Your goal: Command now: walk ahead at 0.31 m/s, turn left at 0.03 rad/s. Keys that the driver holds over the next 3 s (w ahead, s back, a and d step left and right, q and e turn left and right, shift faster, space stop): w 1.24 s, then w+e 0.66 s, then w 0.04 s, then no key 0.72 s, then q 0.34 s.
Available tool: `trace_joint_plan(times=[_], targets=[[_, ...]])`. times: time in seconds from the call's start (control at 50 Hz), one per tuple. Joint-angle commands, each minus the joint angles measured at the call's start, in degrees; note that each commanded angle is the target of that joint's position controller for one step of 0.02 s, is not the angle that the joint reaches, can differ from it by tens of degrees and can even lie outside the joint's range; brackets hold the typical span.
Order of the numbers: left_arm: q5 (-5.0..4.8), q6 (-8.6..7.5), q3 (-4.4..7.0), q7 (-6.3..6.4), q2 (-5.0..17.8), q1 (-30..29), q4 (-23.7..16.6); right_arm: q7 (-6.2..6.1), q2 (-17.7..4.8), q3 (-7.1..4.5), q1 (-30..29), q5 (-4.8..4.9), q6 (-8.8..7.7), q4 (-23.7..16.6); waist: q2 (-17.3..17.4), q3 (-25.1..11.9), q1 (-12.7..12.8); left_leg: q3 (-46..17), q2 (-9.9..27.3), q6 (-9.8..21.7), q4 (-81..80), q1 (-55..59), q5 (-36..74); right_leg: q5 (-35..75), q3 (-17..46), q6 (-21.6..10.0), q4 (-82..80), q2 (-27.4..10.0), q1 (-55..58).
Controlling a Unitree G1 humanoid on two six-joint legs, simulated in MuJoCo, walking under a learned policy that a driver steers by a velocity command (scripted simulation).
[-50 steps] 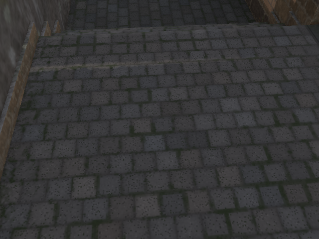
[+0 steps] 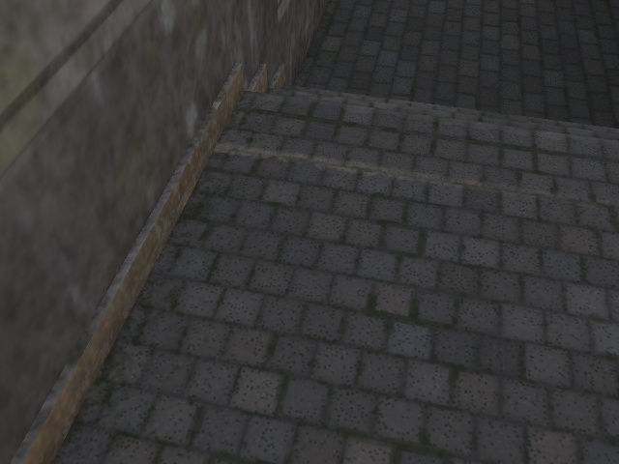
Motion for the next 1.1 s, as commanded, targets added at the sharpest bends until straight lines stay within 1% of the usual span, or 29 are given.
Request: trace_joint_plan(times=[0.02, 0.06, 0.08, 0.1, 0.12, 0.14, 0.18, 0.24, 0.3, 0.32, 0.4, 0.48, 0.52, 0.56, 0.58, 0.6, 0.62, 0.64, 0.66, 0.68, 0.7, 0.74, 0.8, 0.86, 0.94, 0.98, 1.02, 1.06, 1.1], targets=[[-0.27, -1.34, 2.37, 0.18, 8.45, -0.16, -1.56, -0.12, -2.09, -0.26, -4.98, 0.48, -2.42, -4.22, -4.78, 7.19, -0.35, 1.56, 0.33, 1.2, -5.37, -4.48, 2.99, -4.77, 18.14, -9.37, -14.84, -15.86, -2.15], [-1.25, -1.53, 2.39, 0.2, 7.99, -1.83, -1.15, -0.42, -2.13, -0.57, 3.49, 0.23, -3.1, -0.78, -4.14, 3.86, -4.86, 2.32, -1.99, 1.46, -13.39, 14.04, 8.94, 3.06, 11.46, -7.02, -8.25, -11.95, -11.0], [-1.19, -2.16, 1.83, 0.39, 6.14, -2.4, -1.45, -1.16, -4.88, -1.43, 10.56, -0.04, -3.64, 1.47, -0.05, 1.19, -7.71, -4.27, 2.54, 1.77, -16.0, 24.38, 6.1, 3.69, 6.69, -5.24, -0.56, -8.56, -17.4], [-1.64, -2.61, 0.5, 0.0, 1.38, -3.6, -3.9, -1.86, -11.44, -2.85, 17.71, -1.26, -4.16, 2.15, 12.98, -3.16, -10.02, -28.61, 17.88, 6.47, -25.4, 32.57, -10.11, -5.18, -1.08, -2.14, 18.5, -1.08, -27.37], [-0.85, -2.45, 1.66, 0.29, 5.67, -4.28, -4.08, -2.04, -13.78, -3.43, 19.08, -0.73, -3.56, 4.01, 13.28, 0.31, -9.18, -40.88, 23.87, 10.25, -29.22, 28.92, -10.93, -13.05, 0.28, -2.32, 28.21, 1.87, -34.75], [0.03, -2.0, 2.01, 0.25, 6.99, -4.53, -2.97, -2.15, -10.69, -2.51, 13.79, -0.49, -2.98, 2.9, 5.61, 4.35, -6.0, -33.54, 21.37, 9.48, -27.38, 25.83, -10.25, -9.64, 4.01, -3.23, 33.29, -2.11, -36.57], [-0.04, -2.1, 1.35, -0.74, 4.7, -4.87, -1.55, -2.08, -6.03, -1.07, 7.66, -0.05, -3.58, 1.49, 3.88, 5.08, -3.36, -23.41, 16.53, 7.17, -28.97, 21.87, 1.54, -0.78, 3.72, -3.07, 32.55, -4.92, -34.92], [1.19, -1.28, 0.9, -1.74, 2.94, -4.66, -0.18, -2.28, -5.23, -0.34, 10.37, 0.86, -4.5, 3.87, 5.13, 2.54, -2.21, -14.32, 13.05, 5.81, -28.18, 21.2, 24.55, 5.47, 0.36, -0.37, 32.56, -5.17, -32.26], [0.79, -0.79, 0.2, -2.11, 2.01, -10.52, -1.66, -2.15, -4.11, 0.43, 15.01, 1.34, -4.67, 7.38, 5.37, 3.9, -2.77, -9.37, 11.63, 6.8, -29.1, 20.77, 34.83, 9.55, -1.94, 1.14, 30.82, -5.06, -35.08], [1.04, -0.73, -0.16, -1.93, 1.37, -13.32, -2.86, -2.62, -4.93, 0.35, 15.72, 1.78, -4.72, 8.04, 5.41, 4.61, -3.14, -9.41, 11.73, 7.07, -29.97, 20.86, 33.78, 10.44, -2.35, 1.75, 28.57, -5.09, -36.73], [0.26, -0.48, -1.38, -1.68, 0.7, -22.3, -6.24, -2.85, -4.77, 0.92, 16.34, 1.54, -5.0, 10.21, 5.53, 6.58, -3.63, -6.8, 11.32, 7.27, -31.56, 18.51, 35.67, 17.22, -3.36, 1.68, 16.89, -3.9, -33.6], [0.14, -0.62, -1.55, -1.41, 1.86, -25.61, -7.99, -3.0, -5.35, 1.08, 16.69, 1.46, -5.27, 11.93, 4.79, 7.86, -2.9, -5.88, 13.6, 7.03, -31.68, 20.63, 38.27, 17.46, -3.3, -0.87, 9.52, -2.72, -28.7], [-0.04, -0.98, -1.33, -0.82, 2.25, -22.66, -7.36, -3.22, -6.45, 0.93, 15.62, 1.47, -5.24, 12.65, 5.76, 5.69, -1.09, -4.59, 13.87, 6.06, -26.82, 22.59, 48.82, 13.97, -4.24, -2.67, 6.95, -0.56, -22.17], [-0.14, -1.73, -0.06, -0.04, 4.39, -9.03, -2.8, -3.28, -8.1, 0.42, 14.15, 0.78, -4.61, 12.75, 5.39, -2.53, 4.61, -2.55, 12.37, 4.32, -9.54, 23.01, 60.98, 10.48, -5.17, -4.35, 4.11, 3.23, -6.87], [0.47, -2.23, 0.91, 0.53, 6.4, -0.16, -0.07, -3.12, -7.62, 0.54, 14.5, 0.7, -4.36, 12.62, 3.85, -7.59, 7.91, -1.2, 10.29, 3.5, 3.77, 15.73, 52.54, 8.33, -2.19, -5.53, 2.95, 0.35, 6.07], [2.34, -2.63, 2.19, 1.01, 11.66, 7.2, 0.71, -2.46, -1.86, 1.87, 18.31, 1.77, -4.31, 10.9, -4.9, -15.34, 7.23, 1.13, 5.17, 2.17, 24.08, -0.23, 26.46, -5.98, 19.58, -9.82, 1.42, -16.13, 21.19], [1.12, -1.89, 2.56, 0.26, 12.21, 7.29, 1.08, -1.88, -1.22, 1.36, 20.36, 2.34, -4.68, 11.34, -12.08, -19.33, 5.87, -3.15, -4.4, 1.88, 38.94, -13.97, -7.65, -13.15, 47.31, -15.96, -11.13, -24.89, 25.79], [-0.21, -1.96, 2.27, 0.14, 10.56, 0.44, 0.55, -2.22, -4.85, 0.47, 14.1, 1.5, -4.61, 9.58, -7.05, -9.1, 3.55, -6.21, -0.07, 2.91, 42.1, -19.38, -2.54, -15.69, 41.26, -14.93, -13.14, -22.01, 17.78], [-1.13, -2.62, 1.4, 0.19, 7.02, -5.03, -0.52, -2.02, -5.73, 0.2, 9.34, 1.12, -4.83, 8.19, -2.59, -2.15, 1.74, -5.59, 2.88, 3.06, 38.9, -18.75, 3.4, -9.14, 31.79, -13.63, -14.03, -20.5, 7.87], [-0.86, -3.44, 0.77, 0.12, 4.76, -6.93, -0.28, -1.96, -4.11, 0.33, 7.87, 1.06, -4.75, 7.99, 0.32, 1.31, -0.22, -5.63, 5.0, 2.77, 34.52, -15.42, 6.04, -0.15, 25.8, -11.64, -15.61, -17.92, 0.56], [-0.78, -4.22, 0.26, 0.35, 3.48, -6.59, 0.82, -1.9, -3.33, 0.31, 7.8, 0.54, -4.03, 7.82, -0.15, 2.31, -2.08, -5.9, 6.1, 2.05, 31.38, -11.96, 6.62, 6.84, 21.33, -10.11, -16.32, -15.79, -3.94], [-0.78, -5.53, -0.28, 0.52, 2.35, -4.3, 2.46, -1.58, -1.53, 0.52, 9.26, 0.05, -2.46, 8.3, -1.2, 0.98, -3.74, -5.07, 6.02, 0.68, 28.2, -8.11, 6.83, 16.3, 15.75, -9.27, -17.09, -13.92, -6.24], [-1.21, -6.51, -0.11, 0.9, 4.52, -1.01, 3.98, -1.58, -1.66, 0.45, 3.97, -0.09, -1.35, 6.83, -2.11, 2.5, -3.83, -3.6, 6.96, -1.12, 22.15, -12.5, 11.21, 17.94, 11.31, -8.76, -19.63, -12.11, -5.34], [-1.61, -5.94, -0.52, 1.1, 4.43, 4.59, 5.66, -1.17, -3.09, 0.23, -5.15, 0.33, -1.34, 3.65, -1.56, 4.38, -1.27, -1.81, 7.37, -2.85, 14.71, -19.67, 17.9, 22.88, 9.1, -6.7, -20.54, -10.95, -0.4], [-1.28, -5.23, -1.13, 1.48, 3.98, 9.57, 7.14, -0.8, -2.22, 0.88, -12.88, 0.71, -1.81, 1.26, -2.59, 3.86, 1.17, 0.77, 5.69, -3.08, 4.31, -20.76, 23.42, 34.28, 6.13, -4.19, -18.46, -9.83, 5.19], [-1.18, -5.46, -1.24, 1.77, 4.2, 11.47, 7.75, -1.13, -2.08, 1.41, -16.44, 1.66, -1.74, 0.08, -3.38, 4.65, 2.4, 2.11, 4.3, -3.29, 0.38, -18.88, 23.2, 37.17, 5.15, -4.09, -18.17, -9.46, 6.57], [-0.96, -4.99, -1.21, 2.13, 4.35, 12.04, 8.0, -1.0, -2.82, 1.6, -19.09, 0.8, -2.29, -0.97, -3.04, 4.73, 2.99, 3.01, 3.57, -1.95, -3.2, -19.22, 22.99, 41.5, 5.02, -4.11, -16.89, -10.32, 10.5], [-0.91, -5.09, -1.17, 2.32, 4.81, 11.5, 8.5, -0.92, -2.85, 1.74, -18.84, 0.64, -2.67, -1.42, -4.11, 4.69, 1.73, 4.54, 1.35, -0.37, -6.59, -13.53, 19.3, 49.3, 3.82, -3.57, -14.14, -10.71, 10.24], [-0.22, -5.33, -0.53, 2.91, 7.03, 10.17, 8.21, -1.77, -4.88, 0.71, -10.05, 0.25, -2.97, 1.25, -5.65, 1.2, -1.85, 4.63, -1.37, 2.1, -8.35, -5.86, 13.6, 63.34, 4.02, -3.24, -5.62, -11.36, 13.07]])
Next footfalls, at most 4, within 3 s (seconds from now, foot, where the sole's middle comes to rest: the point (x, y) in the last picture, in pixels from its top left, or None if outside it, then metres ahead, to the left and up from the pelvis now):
0.08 left None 0.08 0.10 -0.77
0.58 right None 0.44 -0.07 -0.77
1.14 left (298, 368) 0.75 0.08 -0.77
1.68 right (385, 280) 1.02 -0.15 -0.77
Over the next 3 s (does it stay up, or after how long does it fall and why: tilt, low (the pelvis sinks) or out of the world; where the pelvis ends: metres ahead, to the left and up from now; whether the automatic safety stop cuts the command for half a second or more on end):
stays up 1.21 -0.18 -0.01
